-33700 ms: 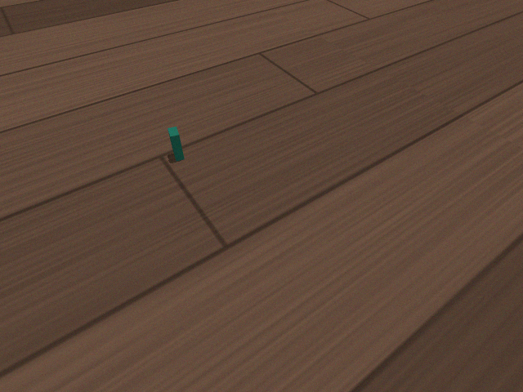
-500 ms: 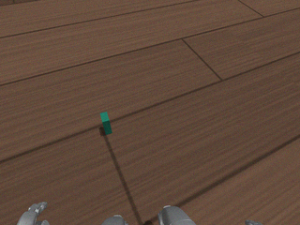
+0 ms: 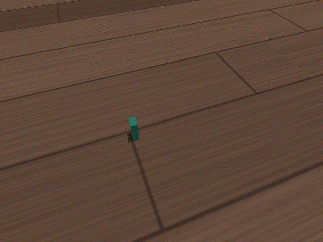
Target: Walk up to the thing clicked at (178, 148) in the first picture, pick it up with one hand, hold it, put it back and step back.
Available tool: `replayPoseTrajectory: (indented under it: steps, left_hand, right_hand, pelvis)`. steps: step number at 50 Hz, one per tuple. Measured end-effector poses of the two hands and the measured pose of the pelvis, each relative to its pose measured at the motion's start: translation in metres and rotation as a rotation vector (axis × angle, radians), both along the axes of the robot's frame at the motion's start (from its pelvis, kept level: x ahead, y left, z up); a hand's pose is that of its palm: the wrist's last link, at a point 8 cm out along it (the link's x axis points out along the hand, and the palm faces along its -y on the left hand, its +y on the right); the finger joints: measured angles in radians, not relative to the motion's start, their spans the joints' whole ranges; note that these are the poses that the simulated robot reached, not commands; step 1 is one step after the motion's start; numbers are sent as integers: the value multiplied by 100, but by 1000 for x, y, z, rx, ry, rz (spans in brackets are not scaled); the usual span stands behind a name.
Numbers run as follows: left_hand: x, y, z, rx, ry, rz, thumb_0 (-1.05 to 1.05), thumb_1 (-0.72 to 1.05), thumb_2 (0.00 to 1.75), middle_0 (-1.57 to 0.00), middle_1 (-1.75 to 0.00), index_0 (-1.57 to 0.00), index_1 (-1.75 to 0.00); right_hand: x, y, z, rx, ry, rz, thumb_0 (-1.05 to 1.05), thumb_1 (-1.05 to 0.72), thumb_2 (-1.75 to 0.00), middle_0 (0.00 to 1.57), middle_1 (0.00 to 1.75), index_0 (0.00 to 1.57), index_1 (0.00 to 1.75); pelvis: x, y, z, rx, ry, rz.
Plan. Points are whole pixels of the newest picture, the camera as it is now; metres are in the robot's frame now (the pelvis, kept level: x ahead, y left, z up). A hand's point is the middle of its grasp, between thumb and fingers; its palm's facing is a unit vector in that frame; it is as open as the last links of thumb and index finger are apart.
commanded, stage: step back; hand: left
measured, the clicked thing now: (134, 129) +0.95 +0.23 -0.67
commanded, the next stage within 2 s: stand in 0.82 s
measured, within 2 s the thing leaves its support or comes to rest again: neither
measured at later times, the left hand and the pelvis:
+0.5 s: hand out of the picture +0.11 +0.26 -0.14, palm faces +0.00 -0.93 -0.37, open 7.4 cm; pelvis +0.03 +0.00 +0.00, yaw +1 degrees
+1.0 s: hand (65, 233) +0.17 +0.27 -0.13, palm faces -0.04 -0.94 -0.35, open 7.4 cm; pelvis +0.07 +0.02 +0.02, yaw -1 degrees
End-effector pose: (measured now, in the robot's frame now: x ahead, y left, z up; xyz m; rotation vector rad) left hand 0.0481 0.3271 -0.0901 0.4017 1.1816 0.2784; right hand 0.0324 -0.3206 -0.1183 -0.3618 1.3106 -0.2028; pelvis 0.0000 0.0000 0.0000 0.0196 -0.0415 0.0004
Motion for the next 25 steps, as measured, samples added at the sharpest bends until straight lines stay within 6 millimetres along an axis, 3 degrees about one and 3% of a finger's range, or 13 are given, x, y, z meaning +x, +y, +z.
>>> replayPoseTrajectory:
  steps: [6, 11, 18, 25]
  left_hand:
    - [-5, 4, -5, -30, 53, -2, 1, 90, 90, -20, -30, -20, -30]
    - [15, -8, -5, -47, 17, -32, 1, 90, 90, -20, -30, -20, -30]
    - [39, -32, -7, -55, -60, -30, 1, 90, 90, -20, -30, -21, -30]
    - [57, -24, -12, -76, -56, -22, 1, 90, 90, -21, -30, -21, -30]
  right_hand:
    - [3, 17, 13, 16, -88, -11, 1, -90, -90, 20, 30, 20, 30]
    - [14, 11, 13, 22, -119, -20, 0, -90, -90, 20, 30, 20, 30]
    - [44, -1, 2, 18, -114, -9, 0, -90, -90, 20, 29, 20, 30]
    - [63, 7, 5, 1, -87, 18, 0, -90, -90, 20, 29, 20, 30]
  pelvis:
    - [0, 4, 7, 4, -4, -11]
    - [6, -5, 7, -4, -9, -19]
    - [17, -13, 1, -27, -15, -7]
    - [34, 0, 2, -24, 1, 10]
